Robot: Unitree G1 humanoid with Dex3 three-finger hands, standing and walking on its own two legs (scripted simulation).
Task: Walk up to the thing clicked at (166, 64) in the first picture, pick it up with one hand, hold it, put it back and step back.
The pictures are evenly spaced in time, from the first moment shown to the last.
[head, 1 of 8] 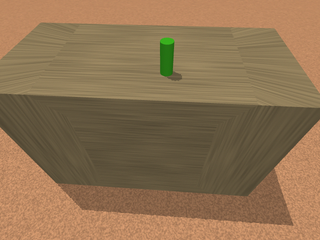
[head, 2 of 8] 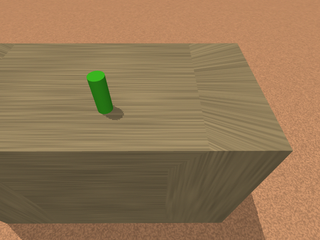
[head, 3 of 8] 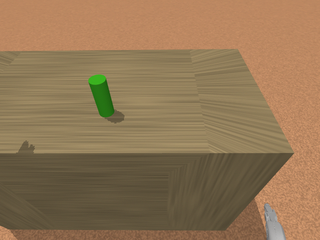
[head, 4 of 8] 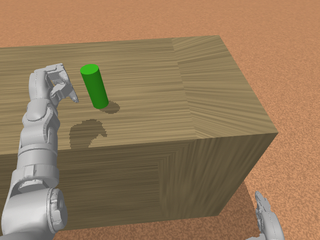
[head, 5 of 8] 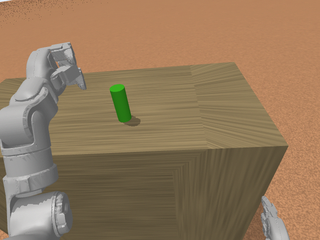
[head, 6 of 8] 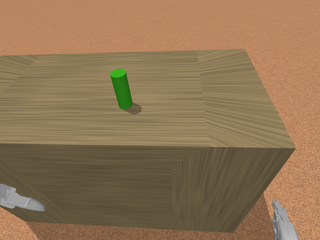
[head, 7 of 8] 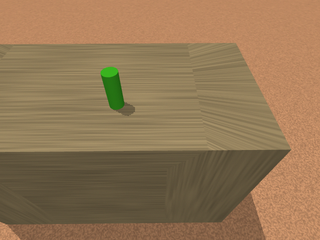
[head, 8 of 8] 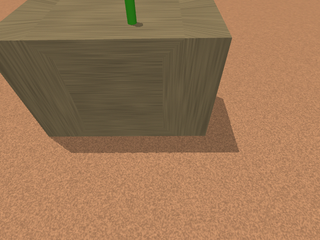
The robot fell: no
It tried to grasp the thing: yes
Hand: left
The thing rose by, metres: 0.00
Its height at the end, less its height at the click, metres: +0.00
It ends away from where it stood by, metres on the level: 0.04
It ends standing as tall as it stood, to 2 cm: yes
